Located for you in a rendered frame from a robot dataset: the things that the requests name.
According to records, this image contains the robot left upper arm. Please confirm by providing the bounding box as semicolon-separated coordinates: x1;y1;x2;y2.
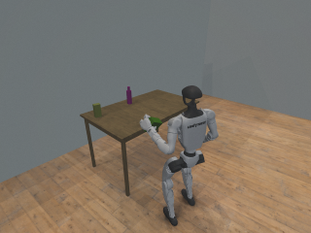
165;116;182;154

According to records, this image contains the robot left thigh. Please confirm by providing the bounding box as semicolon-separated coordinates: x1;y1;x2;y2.
162;156;184;190

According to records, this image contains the left robot hand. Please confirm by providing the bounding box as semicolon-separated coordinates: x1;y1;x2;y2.
139;115;156;131

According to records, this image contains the robot right forearm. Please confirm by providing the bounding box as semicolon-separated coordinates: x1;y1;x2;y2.
204;134;216;142

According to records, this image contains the table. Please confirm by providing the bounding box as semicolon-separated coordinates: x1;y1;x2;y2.
80;89;199;197

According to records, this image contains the sponge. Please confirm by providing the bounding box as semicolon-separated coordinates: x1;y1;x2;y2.
144;116;162;132

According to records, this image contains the left robot foot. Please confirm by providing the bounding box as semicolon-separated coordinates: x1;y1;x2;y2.
163;206;178;226

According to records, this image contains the robot left forearm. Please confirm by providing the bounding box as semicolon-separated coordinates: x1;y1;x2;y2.
147;127;170;153

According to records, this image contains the robot right upper arm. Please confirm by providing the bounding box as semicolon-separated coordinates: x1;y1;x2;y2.
202;109;219;140

